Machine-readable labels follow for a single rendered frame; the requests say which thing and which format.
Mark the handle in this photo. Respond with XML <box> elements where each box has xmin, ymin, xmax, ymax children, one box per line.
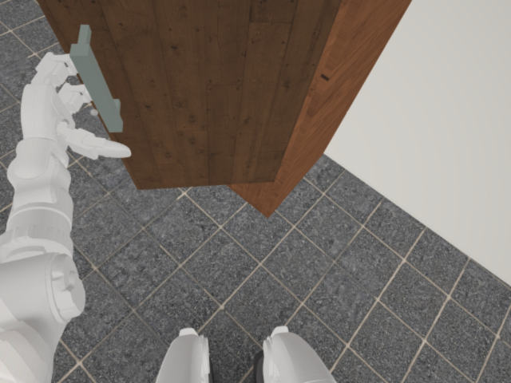
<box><xmin>69</xmin><ymin>25</ymin><xmax>123</xmax><ymax>132</ymax></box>

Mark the robot left hand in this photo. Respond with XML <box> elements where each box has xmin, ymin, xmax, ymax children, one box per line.
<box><xmin>21</xmin><ymin>52</ymin><xmax>131</xmax><ymax>160</ymax></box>

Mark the left robot upper arm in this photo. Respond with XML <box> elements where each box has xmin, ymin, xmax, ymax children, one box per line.
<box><xmin>0</xmin><ymin>252</ymin><xmax>85</xmax><ymax>383</ymax></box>

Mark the right robot shin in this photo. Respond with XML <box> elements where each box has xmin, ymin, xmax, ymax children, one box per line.
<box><xmin>263</xmin><ymin>326</ymin><xmax>288</xmax><ymax>383</ymax></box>

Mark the cupboard door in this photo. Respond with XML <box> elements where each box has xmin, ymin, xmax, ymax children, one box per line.
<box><xmin>37</xmin><ymin>0</ymin><xmax>342</xmax><ymax>190</ymax></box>

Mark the left robot thigh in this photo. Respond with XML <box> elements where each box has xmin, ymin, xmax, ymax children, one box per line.
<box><xmin>156</xmin><ymin>334</ymin><xmax>210</xmax><ymax>383</ymax></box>

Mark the robot left forearm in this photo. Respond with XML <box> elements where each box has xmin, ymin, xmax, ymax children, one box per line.
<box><xmin>0</xmin><ymin>137</ymin><xmax>73</xmax><ymax>263</ymax></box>

